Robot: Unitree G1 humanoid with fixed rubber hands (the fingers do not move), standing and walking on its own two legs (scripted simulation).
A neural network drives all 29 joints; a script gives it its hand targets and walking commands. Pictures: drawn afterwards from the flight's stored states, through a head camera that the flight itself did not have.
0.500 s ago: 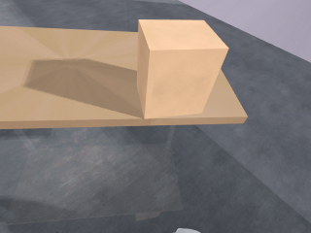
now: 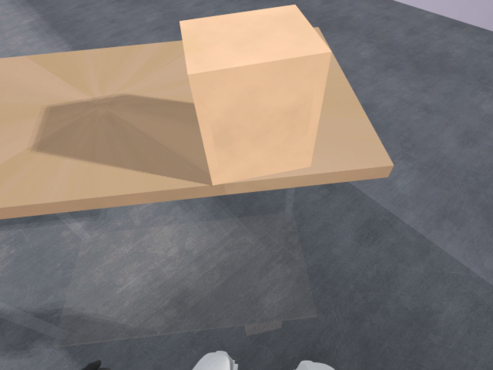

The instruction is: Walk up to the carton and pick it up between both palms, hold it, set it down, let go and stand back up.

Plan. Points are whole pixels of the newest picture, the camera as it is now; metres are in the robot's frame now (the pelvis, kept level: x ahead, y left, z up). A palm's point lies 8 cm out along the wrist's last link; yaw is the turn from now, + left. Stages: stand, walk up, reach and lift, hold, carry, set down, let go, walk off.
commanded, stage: walk up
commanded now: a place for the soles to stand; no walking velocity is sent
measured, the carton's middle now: (251, 100) +0.63 +0.02 +0.07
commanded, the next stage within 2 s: none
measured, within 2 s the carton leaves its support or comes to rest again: neither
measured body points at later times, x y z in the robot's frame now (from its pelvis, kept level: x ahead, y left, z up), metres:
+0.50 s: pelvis +0.00 +0.01 -0.01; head +0.02 +0.02 +0.44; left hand +0.09 +0.31 -0.11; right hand +0.08 -0.32 -0.08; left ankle +0.03 +0.14 -0.70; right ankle +0.04 -0.09 -0.71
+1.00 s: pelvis +0.01 +0.02 -0.01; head +0.03 +0.04 +0.44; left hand +0.10 +0.33 -0.12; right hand +0.10 -0.30 -0.08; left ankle +0.03 +0.14 -0.71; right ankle +0.04 -0.09 -0.71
